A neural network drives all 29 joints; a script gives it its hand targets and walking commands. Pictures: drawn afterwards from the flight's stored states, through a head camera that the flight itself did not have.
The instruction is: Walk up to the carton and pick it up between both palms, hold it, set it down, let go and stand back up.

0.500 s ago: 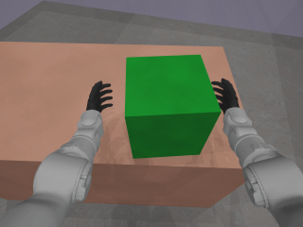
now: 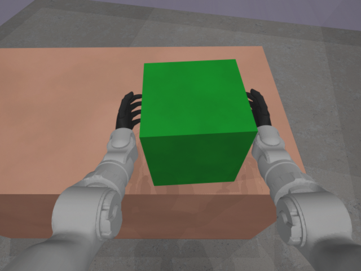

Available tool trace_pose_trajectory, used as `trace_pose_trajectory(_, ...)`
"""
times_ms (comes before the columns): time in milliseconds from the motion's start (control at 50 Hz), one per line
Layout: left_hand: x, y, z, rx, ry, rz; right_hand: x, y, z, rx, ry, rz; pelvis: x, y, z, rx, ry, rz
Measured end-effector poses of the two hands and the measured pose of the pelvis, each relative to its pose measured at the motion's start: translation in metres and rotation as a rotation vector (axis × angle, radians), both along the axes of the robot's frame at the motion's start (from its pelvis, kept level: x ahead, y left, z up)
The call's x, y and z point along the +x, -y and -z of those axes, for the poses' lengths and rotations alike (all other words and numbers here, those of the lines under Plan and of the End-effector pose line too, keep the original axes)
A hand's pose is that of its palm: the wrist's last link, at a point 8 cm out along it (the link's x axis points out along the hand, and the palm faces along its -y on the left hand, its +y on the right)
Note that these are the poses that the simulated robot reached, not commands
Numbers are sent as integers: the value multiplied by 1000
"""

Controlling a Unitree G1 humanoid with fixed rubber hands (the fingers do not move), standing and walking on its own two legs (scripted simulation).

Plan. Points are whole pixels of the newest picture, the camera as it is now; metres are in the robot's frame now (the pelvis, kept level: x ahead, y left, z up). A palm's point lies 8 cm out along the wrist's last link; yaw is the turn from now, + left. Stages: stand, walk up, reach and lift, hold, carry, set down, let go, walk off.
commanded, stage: reach and lift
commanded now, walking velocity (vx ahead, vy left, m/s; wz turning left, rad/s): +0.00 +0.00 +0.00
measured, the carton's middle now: (192, 126) +0.47 +0.00 +0.02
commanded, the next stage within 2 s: none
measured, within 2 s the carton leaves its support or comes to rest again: neither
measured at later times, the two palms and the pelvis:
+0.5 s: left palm (128, 128) +0.44 +0.15 +0.05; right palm (261, 129) +0.43 -0.16 +0.05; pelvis +0.03 +0.00 +0.02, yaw +0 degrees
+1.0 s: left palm (128, 129) +0.43 +0.15 +0.05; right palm (261, 130) +0.43 -0.16 +0.05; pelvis +0.04 +0.00 +0.02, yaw +0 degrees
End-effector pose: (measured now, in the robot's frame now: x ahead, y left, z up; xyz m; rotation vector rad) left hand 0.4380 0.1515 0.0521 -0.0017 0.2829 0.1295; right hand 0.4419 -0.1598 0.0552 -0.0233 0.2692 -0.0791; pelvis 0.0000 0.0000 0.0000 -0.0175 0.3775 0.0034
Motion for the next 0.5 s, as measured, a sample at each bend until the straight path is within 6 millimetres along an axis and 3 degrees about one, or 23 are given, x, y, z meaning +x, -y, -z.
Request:
trace_pose_trajectory(260,-8,3,-2,-20,48,6,-16,1,-4,-44,60,13,16,5,-17,10,131,-15)
trace_pose_trajectory(500,-3,5,4,-5,46,-7,-14,0,1,-87,59,17,33,4,-20,9,154,-1)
